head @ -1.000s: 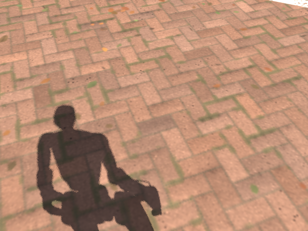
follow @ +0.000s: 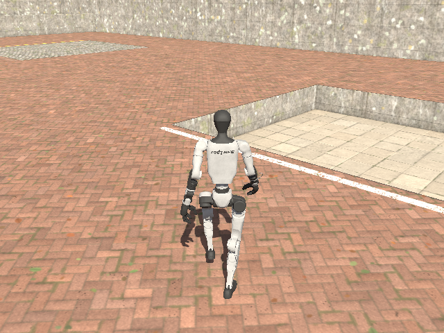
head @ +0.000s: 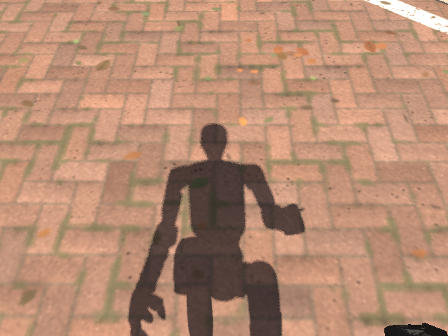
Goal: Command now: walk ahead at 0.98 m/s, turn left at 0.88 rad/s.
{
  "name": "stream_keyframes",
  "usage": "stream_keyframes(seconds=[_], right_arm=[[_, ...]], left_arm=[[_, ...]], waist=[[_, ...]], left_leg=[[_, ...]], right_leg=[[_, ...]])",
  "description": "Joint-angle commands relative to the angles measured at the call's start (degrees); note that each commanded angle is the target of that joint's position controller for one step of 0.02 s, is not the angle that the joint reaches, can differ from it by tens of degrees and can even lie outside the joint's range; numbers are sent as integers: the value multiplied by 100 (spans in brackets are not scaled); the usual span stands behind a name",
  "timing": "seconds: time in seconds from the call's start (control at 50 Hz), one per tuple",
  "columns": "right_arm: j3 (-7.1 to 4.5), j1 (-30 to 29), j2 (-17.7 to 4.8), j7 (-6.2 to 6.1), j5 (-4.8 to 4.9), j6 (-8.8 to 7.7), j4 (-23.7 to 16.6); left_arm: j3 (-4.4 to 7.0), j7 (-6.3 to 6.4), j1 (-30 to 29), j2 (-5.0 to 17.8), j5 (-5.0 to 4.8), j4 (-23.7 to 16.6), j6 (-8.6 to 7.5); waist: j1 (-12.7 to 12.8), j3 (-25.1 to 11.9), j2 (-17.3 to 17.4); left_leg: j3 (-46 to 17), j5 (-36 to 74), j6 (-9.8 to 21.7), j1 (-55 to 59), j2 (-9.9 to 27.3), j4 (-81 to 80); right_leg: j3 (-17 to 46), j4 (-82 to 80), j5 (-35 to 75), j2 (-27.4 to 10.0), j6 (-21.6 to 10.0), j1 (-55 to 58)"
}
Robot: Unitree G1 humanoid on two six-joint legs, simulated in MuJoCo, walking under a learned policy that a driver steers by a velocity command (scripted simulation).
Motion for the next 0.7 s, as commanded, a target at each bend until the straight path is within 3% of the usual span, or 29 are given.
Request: stream_keyframes(seconds=[0.02, 0.06, 0.08, 0.1, 0.12, 0.14, 0.16, 0.18, 0.2, 0.22, 0.24, 0.26, 0.28, 0.32, 0.36, 0.42, 0.46, 0.48, 0.5, 0.52, 0.54, 0.56, 0.58, 0.6, 0.62, 0.64, 0.66, 0.7], right_arm=[[120, -662, -45, 60, 3, -66, -511], [102, -446, -209, 22, 1, -29, -466], [51, 34, -371, -14, 7, -3, -336], [-49, 902, -607, -59, 12, 12, -98], [-211, 2198, -908, -143, 9, 2, 294], [-402, 3079, -1115, -283, 81, -37, 612], [-463, 2491, -1262, -397, 194, 1, 642], [-507, 2102, -1738, -369, -6, 10, 395], [-532, 2212, -1520, -428, -24, 9, 298], [-457, 2084, -1140, -477, -53, -21, 390], [-403, 1819, -982, -495, -52, -89, 395], [-359, 1655, -940, -525, -26, -200, 321], [-296, 1569, -826, -535, 14, -299, 302], [-296, 1552, -910, -496, 45, -451, 276], [-336, 1658, -972, -473, 41, -501, 291], [-414, 2021, -1114, -393, 124, -489, 355], [-447, 2120, -1168, -404, 118, -459, 354], [-462, 2085, -1211, -431, 105, -445, 333], [-487, 2025, -1335, -442, 71, -441, 313], [-523, 1818, -1534, -419, 44, -445, 280], [-478, 1515, -1396, -397, 2, -501, 217], [-211, 1366, -392, -439, -62, -584, 6], [-48, 2344, -59, -407, 294, -589, -311], [-48, 1975, -518, -469, 71, -462, -18], [-86, 1537, -654, -394, -45, -413, -32], [-67, 1258, -610, -323, -96, -384, -85], [-40, 965, -500, -245, -163, -346, -221], [59, 878, -265, -159, -177, -252, -369]], left_arm=[[52, 145, -148, 697, 18, -240, -52], [106, 310, -92, 1036, 16, -200, 28], [152, 392, -211, 1207, 39, -225, 98], [201, 439, -471, 1351, 80, -298, 186], [249, 422, -910, 1477, 132, -457, 264], [301, 304, -1277, 1508, 103, -555, 322], [67, 129, -1694, 579, 196, -890, 210], [-16, 106, -1471, 440, 17, -1589, 61], [-51, 66, -1764, 748, 88, -1708, -136], [-22, 28, -1773, 946, 60, -1625, -199], [-15, 27, -1825, 953, 138, -1574, -136], [-45, 19, -1721, 902, 276, -1521, 5], [-64, -6, -1712, 855, 342, -1524, 158], [-136, -62, -2287, 718, 313, -1799, 294], [-225, -140, -2956, 560, 182, -2066, 291], [-262, -165, -3349, 550, 6, -2213, 276], [-232, -128, -3465, 709, -7, -2296, 246], [-187, -95, -3295, 837, 4, -2258, 226], [-88, -38, -2845, 1074, -3, -2134, 202], [41, 35, -1932, 1337, -17, -1927, 166], [192, 148, -597, 1636, 42, -1616, 149], [292, 250, 593, 1960, 223, -1369, 125], [379, 159, -243, 2378, 346, -1449, 123], [319, 74, -1076, 1606, 262, -1634, 160], [217, 25, -1395, 1147, 183, -1614, 176], [185, -15, -1392, 982, 210, -1456, 170], [143, -11, -1179, 885, 186, -1226, 133], [78, -67, -901, 689, 99, -857, 22]], waist=[[-301, 710, -363], [-532, 344, -647], [-822, 81, -810], [-1274, -284, -901], [-1847, -738, -885], [-2220, -978, -302], [-1510, -434, 921], [-897, -1117, 894], [-1069, -1052, -4], [-733, -237, -628], [-400, 171, -868], [-178, 336, -922], [-28, 469, -994], [-73, 654, -871], [-290, 691, -579], [-692, 318, -58], [-789, 195, 129], [-703, 61, 156], [-483, -272, 159], [83, -817, 67], [790, -1439, 14], [1015, -2035, -1205], [-8, -2488, -3095], [-21, -1501, -1659], [-21, -901, -881], [-66, -583, -391], [-90, -369, -350], [-262, -107, -682]], left_leg=[[615, 6, 241, 741, -248, -1170], [929, -222, 376, 1501, -637, -1540], [944, -514, 447, 2018, -793, -1613], [847, -876, 579, 2884, -900, -1620], [443, -1322, 834, 4222, -878, -1818], [-146, -1429, 1175, 5522, -671, -2495], [-1452, -1163, 1332, 6038, -2, -2034], [-4079, -1377, 2418, 7128, 927, -2867], [-5032, -2790, 2288, 6791, 1325, -4177], [-4736, -3170, 1973, 5798, 1231, -4682], [-4294, -2863, 1711, 4907, 970, -4778], [-3896, -2466, 1575, 4272, 687, -4762], [-3558, -2300, 1490, 3602, 468, -4831], [-3002, -1744, 1366, 2590, 53, -5016], [-2576, -1015, 1109, 2183, -322, -4946], [-2528, 223, 772, 2820, -350, -4622], [-2688, 725, 612, 3488, -207, -4271], [-2765, 1140, 486, 3764, -177, -3939], [-2797, 1900, 354, 4011, -169, -3291], [-2676, 2234, 217, 3912, -281, -2149], [-2424, 1797, 118, 3193, -461, -639], [-2006, -2045, 147, 2093, -805, 1479], [-1538, -3206, -20, 594, -1161, 2545], [-1391, -2465, 54, 150, -556, 2747], [-1225, -1962, -6, 245, -334, 2384], [-1212, -1832, -66, 442, -199, 2095], [-1304, -1892, -84, 556, -107, 1825], [-1423, -1999, -136, 525, -64, 1470]], right_leg=[[-136, -284, 5767, -1356, 544, -559], [-230, 500, 8157, -1537, 582, -123], [-197, 1154, 8945, -1667, 577, -5], [-107, 2230, 9387, -1792, 510, -168], [79, 3824, 9107, -1878, 388, -860], [69, 6363, 5901, -1315, 269, -1995], [399, 8198, -308, -271, 167, -4353], [1621, 9041, -807, -132, 409, -6117], [2149, 8306, -360, -388, 309, -6397], [2147, 7530, -28, -664, 270, -6181], [2085, 7036, -14, -826, 332, -5775], [2112, 6702, -47, -956, 429, -5423], [2058, 6313, -59, -1090, 542, -5083], [1797, 5215, 419, -1186, 698, -4534], [1637, 3988, 1535, -1108, 707, -3919], [1522, 2785, 2646, -742, 520, -3301], [1605, 2196, 2522, -595, 437, -3139], [1652, 1920, 2302, -476, 408, -2831], [1669, 1861, 1849, -306, 353, -2285], [1624, 1835, 1394, -247, 285, -1257], [1738, 2171, 896, -620, 162, 154], [3304, 2005, -1096, -2043, 119, 1265], [7099, 253, -2214, -3151, -579, 1584], [6769, 79, -3265, -2794, -735, 734], [5536, 226, -2444, -2457, -702, -11], [4722, 264, -1363, -2188, -654, -601], [4102, 250, -729, -1946, -584, -1000], [3517, 86, -30, -1788, -552, -1336]])
Velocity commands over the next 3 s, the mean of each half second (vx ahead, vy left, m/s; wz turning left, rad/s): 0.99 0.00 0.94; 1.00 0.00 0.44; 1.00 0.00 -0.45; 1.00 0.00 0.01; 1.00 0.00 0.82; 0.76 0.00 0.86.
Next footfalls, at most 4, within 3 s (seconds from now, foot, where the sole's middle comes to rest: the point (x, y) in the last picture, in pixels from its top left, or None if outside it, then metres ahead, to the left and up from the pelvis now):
0.14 left None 0.29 0.02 -0.77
0.54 right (259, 261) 0.74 -0.03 -0.77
0.98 left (137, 214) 0.90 0.40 -0.77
1.44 right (118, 130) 1.31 0.56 -0.77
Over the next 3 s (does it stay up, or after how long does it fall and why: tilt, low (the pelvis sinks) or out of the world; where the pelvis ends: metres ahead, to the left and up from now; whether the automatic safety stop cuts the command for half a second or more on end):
stays up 2.18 1.39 0.00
